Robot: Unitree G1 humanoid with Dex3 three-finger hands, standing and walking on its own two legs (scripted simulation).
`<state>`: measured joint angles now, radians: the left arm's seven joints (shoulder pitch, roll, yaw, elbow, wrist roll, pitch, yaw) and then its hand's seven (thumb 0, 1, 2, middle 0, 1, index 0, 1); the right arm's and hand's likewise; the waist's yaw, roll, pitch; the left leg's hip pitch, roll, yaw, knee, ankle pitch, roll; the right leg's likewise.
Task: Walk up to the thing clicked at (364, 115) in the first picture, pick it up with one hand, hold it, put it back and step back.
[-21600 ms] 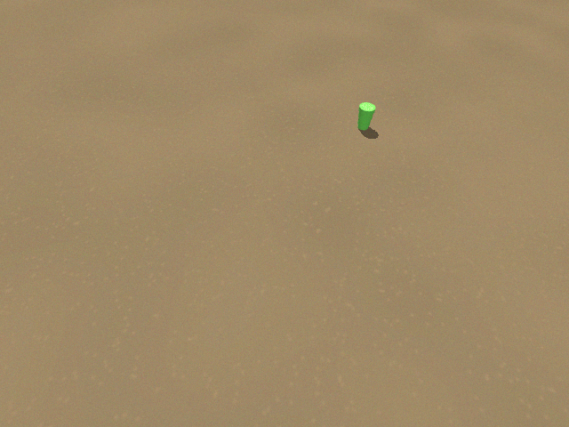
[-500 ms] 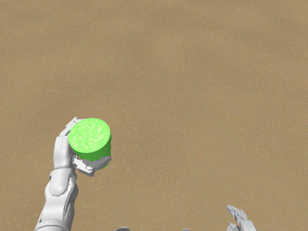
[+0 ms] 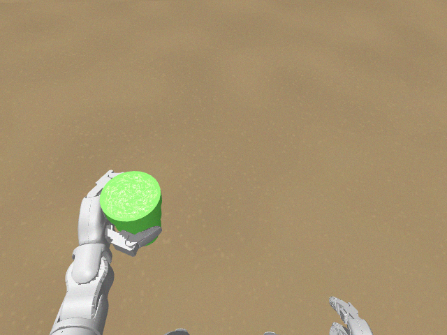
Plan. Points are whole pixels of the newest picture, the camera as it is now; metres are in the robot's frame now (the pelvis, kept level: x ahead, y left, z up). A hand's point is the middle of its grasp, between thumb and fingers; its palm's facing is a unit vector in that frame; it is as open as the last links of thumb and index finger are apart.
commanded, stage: hold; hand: left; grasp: from the side
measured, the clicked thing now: (138, 215) +0.32 +0.17 +0.03
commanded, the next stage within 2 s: crouch in 0.02 s
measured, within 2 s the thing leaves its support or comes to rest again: neither
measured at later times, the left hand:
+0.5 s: hand (138, 229) +0.32 +0.18 -0.03, palm faces +0.18 -0.98 -0.01, open 11.2 cm
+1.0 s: hand (147, 266) +0.33 +0.21 -0.28, palm faces +0.27 -0.96 -0.03, open 11.2 cm
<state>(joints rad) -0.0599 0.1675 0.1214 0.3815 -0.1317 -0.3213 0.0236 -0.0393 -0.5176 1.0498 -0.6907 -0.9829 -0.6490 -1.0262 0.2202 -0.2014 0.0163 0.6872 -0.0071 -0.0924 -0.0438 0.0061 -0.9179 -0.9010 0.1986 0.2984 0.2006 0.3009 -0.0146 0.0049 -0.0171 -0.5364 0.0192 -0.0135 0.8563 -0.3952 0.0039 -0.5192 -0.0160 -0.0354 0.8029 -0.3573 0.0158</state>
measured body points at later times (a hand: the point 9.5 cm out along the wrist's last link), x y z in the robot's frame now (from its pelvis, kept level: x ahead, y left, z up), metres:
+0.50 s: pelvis -0.01 +0.00 -0.03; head +0.07 +0.02 +0.42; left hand +0.30 +0.23 -0.03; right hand +0.14 -0.24 -0.13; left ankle +0.03 +0.11 -0.70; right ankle +0.03 -0.13 -0.70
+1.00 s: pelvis -0.04 -0.01 -0.23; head +0.15 +0.02 +0.18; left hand +0.31 +0.26 -0.27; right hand +0.12 -0.26 -0.36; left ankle +0.03 +0.11 -0.70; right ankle +0.03 -0.13 -0.70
